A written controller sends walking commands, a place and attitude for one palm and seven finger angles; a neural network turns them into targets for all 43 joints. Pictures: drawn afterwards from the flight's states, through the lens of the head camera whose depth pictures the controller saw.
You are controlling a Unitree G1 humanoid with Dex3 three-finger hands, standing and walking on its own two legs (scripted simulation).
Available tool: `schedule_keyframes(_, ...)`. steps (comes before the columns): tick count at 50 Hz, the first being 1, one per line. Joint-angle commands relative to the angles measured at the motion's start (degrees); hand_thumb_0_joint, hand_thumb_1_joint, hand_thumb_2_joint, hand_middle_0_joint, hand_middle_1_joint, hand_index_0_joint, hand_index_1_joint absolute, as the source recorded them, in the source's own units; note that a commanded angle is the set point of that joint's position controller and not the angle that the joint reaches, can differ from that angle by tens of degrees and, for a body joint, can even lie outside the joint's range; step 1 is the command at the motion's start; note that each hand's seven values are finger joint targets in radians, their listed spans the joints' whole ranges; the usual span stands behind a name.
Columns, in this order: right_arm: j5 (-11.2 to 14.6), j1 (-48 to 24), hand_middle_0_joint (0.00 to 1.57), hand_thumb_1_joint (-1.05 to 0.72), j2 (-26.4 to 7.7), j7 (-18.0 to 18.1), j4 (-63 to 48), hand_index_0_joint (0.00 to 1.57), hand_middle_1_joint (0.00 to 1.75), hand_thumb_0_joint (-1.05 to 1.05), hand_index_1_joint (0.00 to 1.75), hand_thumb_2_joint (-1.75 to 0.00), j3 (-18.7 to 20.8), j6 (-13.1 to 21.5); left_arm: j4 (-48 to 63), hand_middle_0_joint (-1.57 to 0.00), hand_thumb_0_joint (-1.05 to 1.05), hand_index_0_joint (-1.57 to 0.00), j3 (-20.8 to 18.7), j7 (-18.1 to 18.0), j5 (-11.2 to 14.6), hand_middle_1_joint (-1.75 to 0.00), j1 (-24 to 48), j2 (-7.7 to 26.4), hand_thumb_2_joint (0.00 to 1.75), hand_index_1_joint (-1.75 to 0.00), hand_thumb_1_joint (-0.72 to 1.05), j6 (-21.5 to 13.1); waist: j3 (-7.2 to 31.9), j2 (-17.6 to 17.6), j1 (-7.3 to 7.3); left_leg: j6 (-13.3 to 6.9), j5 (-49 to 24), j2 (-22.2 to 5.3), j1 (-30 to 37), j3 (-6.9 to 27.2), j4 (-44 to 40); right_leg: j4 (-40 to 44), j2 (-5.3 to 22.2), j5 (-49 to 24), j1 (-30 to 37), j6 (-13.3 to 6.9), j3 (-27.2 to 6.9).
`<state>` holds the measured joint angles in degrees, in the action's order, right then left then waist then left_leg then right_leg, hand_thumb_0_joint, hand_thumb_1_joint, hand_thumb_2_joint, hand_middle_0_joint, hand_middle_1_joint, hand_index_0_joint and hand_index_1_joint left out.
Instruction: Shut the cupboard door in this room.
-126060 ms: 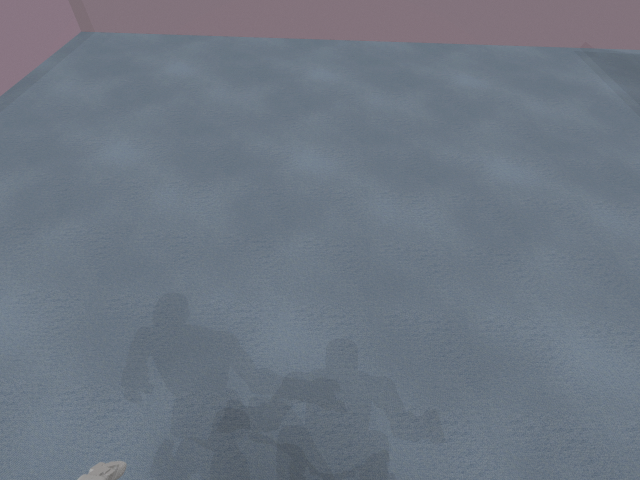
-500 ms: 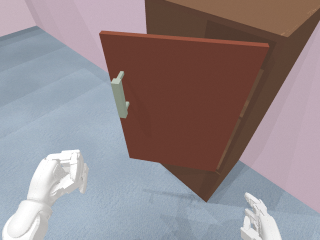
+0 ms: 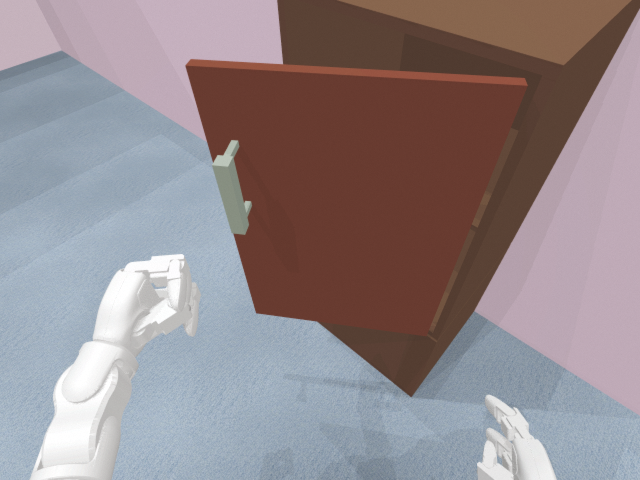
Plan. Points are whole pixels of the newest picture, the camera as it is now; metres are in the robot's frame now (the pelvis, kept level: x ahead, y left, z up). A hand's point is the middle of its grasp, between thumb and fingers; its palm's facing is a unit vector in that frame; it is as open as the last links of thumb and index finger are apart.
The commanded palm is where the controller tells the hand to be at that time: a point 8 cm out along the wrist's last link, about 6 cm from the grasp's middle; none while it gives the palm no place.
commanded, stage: bring the fist close to the handle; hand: left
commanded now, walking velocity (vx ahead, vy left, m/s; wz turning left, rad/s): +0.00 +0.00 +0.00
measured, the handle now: (236, 188) +0.49 +0.16 +0.09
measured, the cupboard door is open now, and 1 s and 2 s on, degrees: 33 33 20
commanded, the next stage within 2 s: push the door shut along its arc in 1.00 s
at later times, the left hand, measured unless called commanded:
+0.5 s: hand (233, 249) +0.37 +0.13 +0.10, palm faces -0.11 -0.99 -0.03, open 3.1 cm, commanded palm +0.35 +0.18 +0.10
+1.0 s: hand (232, 239) +0.39 +0.14 +0.10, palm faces -0.09 -1.00 -0.02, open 3.1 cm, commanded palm +0.37 +0.19 +0.10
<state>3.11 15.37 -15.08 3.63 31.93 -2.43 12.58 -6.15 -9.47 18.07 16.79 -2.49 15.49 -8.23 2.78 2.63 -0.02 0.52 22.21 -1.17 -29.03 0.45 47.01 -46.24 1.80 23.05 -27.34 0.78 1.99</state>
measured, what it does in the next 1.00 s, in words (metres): stands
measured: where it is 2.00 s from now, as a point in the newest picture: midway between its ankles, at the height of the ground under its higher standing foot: outside the picture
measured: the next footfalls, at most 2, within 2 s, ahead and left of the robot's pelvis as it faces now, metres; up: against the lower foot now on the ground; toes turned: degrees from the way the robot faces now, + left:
none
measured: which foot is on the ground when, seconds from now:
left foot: down 0.00-1.00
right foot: down 0.00-1.00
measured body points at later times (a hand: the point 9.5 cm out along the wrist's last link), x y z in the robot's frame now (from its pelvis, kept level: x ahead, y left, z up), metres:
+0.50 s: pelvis +0.01 -0.01 +0.00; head +0.04 -0.02 +0.45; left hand +0.37 +0.19 +0.10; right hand +0.14 -0.25 -0.10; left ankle +0.02 +0.12 -0.70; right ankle +0.01 -0.13 -0.70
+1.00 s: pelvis +0.00 -0.01 +0.00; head +0.04 -0.02 +0.45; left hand +0.39 +0.19 +0.10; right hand +0.11 -0.27 -0.11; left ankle +0.02 +0.12 -0.70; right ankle +0.01 -0.13 -0.70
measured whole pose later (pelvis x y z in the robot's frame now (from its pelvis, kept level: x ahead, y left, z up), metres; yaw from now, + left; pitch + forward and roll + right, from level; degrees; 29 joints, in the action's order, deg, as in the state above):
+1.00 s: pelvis +0.00 -0.01 +0.00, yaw -1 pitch +7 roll +0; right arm 3.0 17.3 -15.7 2.2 35.0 -0.1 2.9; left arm -35.3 -10.5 13.7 12.7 22.9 15.2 -14.9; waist 2.8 1.8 2.0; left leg 1.2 21.3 -2.0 -30.4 -0.6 45.1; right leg -45.6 0.9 22.3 -30.0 0.1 0.8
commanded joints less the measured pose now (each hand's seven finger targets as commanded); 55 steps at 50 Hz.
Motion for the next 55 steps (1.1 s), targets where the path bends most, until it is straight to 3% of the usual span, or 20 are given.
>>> schedule_keyframes(1,0.3,-3.9,0.2,-0.9,-6.8,0.2,-8.7,0.2,0.3,0.0,0.3,-0.9,2.9,2.4,9.5,-1.3,0.0,-1.3,-3.5,-0.5,0.7,-1.5,14.0,7.7,0.9,-1.5,0.9,-4.2,10.4,-1.9,0.23,-1.3,-9.9,1.5,5.4,-0.1,-8.1,7.4,-1.7,-12.7,3.8,-1.3,0.5)
schedule_keyframes(4,0.4,-3.6,0.2,-0.9,-7.0,0.2,-8.0,0.2,0.3,0.0,0.3,-0.9,3.0,1.9,8.0,-1.3,0.0,-1.3,-1.3,-1.5,-0.3,-1.5,20.4,6.6,0.9,-1.5,0.9,-4.3,9.7,-2.1,1.44,-1.4,-7.8,1.4,5.7,0.2,-8.4,7.7,-1.8,-10.2,2.1,-1.2,0.5)
schedule_keyframes(8,0.1,-3.2,0.2,-0.9,-7.2,0.2,-7.0,0.2,0.3,0.0,0.3,-0.9,3.2,1.2,5.6,-1.3,0.0,-1.3,-1.5,-3.4,-1.6,-1.5,26.7,7.6,0.9,-1.5,0.9,-4.8,12.2,-2.6,1.66,-1.5,-8.2,1.2,6.8,0.3,-8.5,7.6,-1.7,-10.5,2.8,-1.3,0.3)
schedule_keyframes(11,-0.1,-3.0,0.2,-0.9,-6.8,-0.3,-6.7,0.2,0.3,0.0,0.3,-0.9,3.4,0.6,4.3,-1.3,0.0,-1.3,-1.3,-4.4,-2.0,-1.5,26.9,6.4,0.9,-1.5,0.9,-5.2,15.6,-0.8,0.61,-1.1,-12.4,1.3,8.9,0.2,-8.3,6.3,-1.8,-15.1,4.4,-1.7,0.8)
schedule_keyframes(12,-0.2,-2.6,0.2,-0.9,-7.2,-0.4,-6.3,0.2,0.3,0.0,0.3,-0.9,3.4,0.1,2.5,-1.3,0.0,-1.3,-2.4,-4.9,-2.5,-1.5,26.7,8.2,0.9,-1.5,0.9,-5.2,15.5,-1.8,0.63,-1.2,-12.8,1.1,8.3,0.1,-8.1,6.4,-1.7,-15.5,4.8,-1.6,0.6)
schedule_keyframes(13,-0.2,-2.7,0.2,-0.9,-6.9,-0.6,-6.2,0.2,0.3,0.0,0.3,-0.9,3.2,-0.3,1.1,-1.3,0.0,-1.3,-1.4,-5.2,-2.7,-1.5,28.2,6.8,0.9,-1.5,0.9,-5.0,14.8,-2.3,0.99,-1.2,-12.8,1.3,7.6,-0.1,-8.2,6.4,-1.6,-16.0,4.7,-1.5,0.6)
schedule_keyframes(15,-0.1,-2.5,0.2,-0.9,-7.1,-0.6,-5.4,0.2,0.3,0.0,0.3,-0.9,3.3,-1.2,-2.3,-1.3,0.0,-1.3,-1.9,-5.5,-3.1,-1.5,32.2,7.7,0.9,-1.5,0.9,-4.9,12.7,-2.5,1.66,-1.2,-11.3,1.3,6.7,-0.4,-8.1,6.9,-1.7,-15.0,3.3,-1.4,0.3)
schedule_keyframes(18,-0.4,-2.2,0.2,-0.9,-7.1,-0.8,-5.6,0.2,0.3,0.0,0.3,-0.9,3.6,-2.0,-4.3,-1.3,0.0,-1.3,-2.7,-5.8,-3.2,-1.5,33.6,8.1,0.9,-1.5,0.9,-5.4,15.5,-3.4,0.95,-1.3,-13.2,1.3,7.3,-0.7,-7.9,6.8,-1.6,-17.4,5.4,-1.5,-0.1)
schedule_keyframes(20,-0.3,-2.0,0.2,-0.9,-6.9,-1.0,-5.5,0.2,0.3,0.0,0.3,-0.9,3.7,-2.5,-3.9,-1.3,0.0,-1.3,-0.7,-5.6,-3.3,-1.5,36.8,6.2,0.9,-1.5,0.9,-6.0,16.8,-2.2,1.64,-1.2,-14.7,1.4,8.4,-0.8,-7.5,6.3,-1.7,-19.3,5.1,-1.5,0.1)
schedule_keyframes(23,-0.4,-1.1,0.2,-0.9,-7.2,-1.1,-5.0,0.2,0.3,0.0,0.3,-0.9,3.9,-3.3,-7.9,-1.3,0.0,-1.3,-2.1,-5.8,-3.2,-1.5,37.7,7.3,0.9,-1.5,0.9,-6.4,16.3,-4.5,1.56,-1.3,-14.8,1.3,7.2,-0.8,-7.3,6.5,-1.7,-20.2,5.4,-1.4,-0.1)
schedule_keyframes(30,-0.4,0.2,0.2,-0.9,-7.2,-1.1,-3.4,0.2,0.3,0.0,0.3,-0.9,4.2,-5.1,-14.1,-1.3,0.0,-1.3,-0.4,-6.6,-4.4,-1.5,49.5,6.3,0.9,-1.5,0.9,-7.8,16.5,-3.8,3.43,-1.4,-13.5,1.5,7.0,-1.0,-6.5,6.6,-1.8,-19.5,3.1,-1.3,-0.5)
schedule_keyframes(32,-0.7,0.6,0.2,-0.9,-7.8,-1.1,-3.6,0.2,0.3,0.0,0.3,-0.9,4.6,-5.7,-15.8,-1.3,0.0,-1.3,-4.7,-6.9,-4.7,-1.5,45.3,10.8,0.9,-1.5,0.9,-8.5,19.4,-4.8,1.45,-1.5,-15.0,1.5,6.6,-1.3,-6.3,6.2,-1.7,-21.2,6.3,-1.4,-0.9)
schedule_keyframes(34,-0.4,0.0,0.2,-0.9,-7.1,-1.3,-4.1,0.2,0.3,0.0,0.3,-0.9,4.3,-6.0,-16.3,-1.3,0.0,-1.3,-3.1,-6.2,-4.2,-1.5,45.8,8.4,0.9,-1.5,0.9,-8.9,18.9,-3.1,1.66,-1.4,-14.7,1.7,6.5,-1.8,-6.5,6.3,-1.6,-21.8,6.1,-1.4,-1.1)
schedule_keyframes(37,-0.5,0.7,0.2,-0.9,-7.6,-1.2,-4.3,0.2,0.3,0.0,0.3,-0.9,4.6,-6.8,-17.8,-1.3,0.0,-1.3,-4.8,-5.8,-4.5,-1.5,45.0,10.5,0.9,-1.5,0.9,-9.6,18.8,-4.7,1.11,-1.5,-15.0,1.6,5.5,-1.8,-6.6,6.3,-1.7,-22.3,7.2,-1.4,-1.2)
schedule_keyframes(38,-0.4,0.2,0.2,-0.9,-7.2,-1.3,-4.6,0.2,0.3,0.0,0.3,-0.9,4.5,-6.8,-16.5,-1.3,0.0,-1.3,-3.4,-5.6,-4.1,-1.5,45.7,8.9,0.9,-1.5,0.9,-9.8,19.5,-3.2,1.5,-1.6,-15.1,1.8,6.0,-2.1,-6.6,6.4,-1.6,-23.0,7.1,-1.3,-1.5)
schedule_keyframes(42,-0.5,0.8,0.2,-0.9,-7.7,-1.1,-4.8,0.2,0.3,0.0,0.3,-0.9,4.7,-7.3,-17.7,-1.3,0.0,-1.3,-6.0,-4.7,-3.3,-1.5,43.5,11.5,0.9,-1.5,0.9,-10.2,18.1,-6.1,1.26,-1.8,-14.2,1.8,4.5,-2.3,-6.7,7.1,-1.7,-22.9,8.4,-1.0,-1.9)
schedule_keyframes(46,0.0,0.2,0.2,-0.9,-7.3,-1.0,-4.6,0.2,0.3,0.0,0.3,-0.9,4.7,-7.3,-15.4,-1.3,0.0,-1.3,-2.8,-3.8,-3.2,-1.5,47.3,9.0,0.9,-1.5,0.9,-10.8,17.5,-2.2,2.37,-1.6,-12.2,1.8,6.1,-2.2,-7.0,7.3,-2.0,-19.9,5.3,-1.2,-1.6)
schedule_keyframes(49,0.0,0.5,0.2,-0.9,-7.6,-0.7,-4.0,0.2,0.3,0.0,0.3,-0.9,4.7,-7.2,-17.0,-1.3,0.0,-1.3,-2.8,-3.8,-2.8,-1.5,48.5,8.9,0.9,-1.5,0.9,-10.6,16.3,-4.6,3.34,-1.8,-11.1,1.6,6.1,-1.7,-6.9,7.8,-2.1,-18.3,4.0,-1.1,-1.3)
schedule_keyframes(52,-0.1,0.4,0.2,-0.9,-7.9,-0.3,-3.7,0.2,0.3,0.0,0.3,-0.9,4.7,-7.3,-18.2,-1.3,0.0,-1.3,-3.9,-4.1,-3.3,-1.5,50.2,10.8,0.9,-1.5,0.9,-10.7,16.4,-3.7,3.2,-1.8,-9.7,1.6,6.0,-1.4,-6.8,7.7,-2.0,-15.7,3.3,-1.2,-1.3)
schedule_keyframes(55,0.0,-0.1,0.2,-0.9,-7.5,-0.6,-4.0,0.2,0.3,0.0,0.3,-0.9,4.5,-7.0,-17.9,-1.3,0.0,-1.3,-1.9,-4.1,-3.4,-1.5,50.9,8.4,0.9,-1.5,0.9,-10.9,17.9,-1.9,2.97,-1.5,-10.4,1.6,7.0,-1.1,-7.0,7.1,-2.1,-16.1,2.9,-1.5,-0.9)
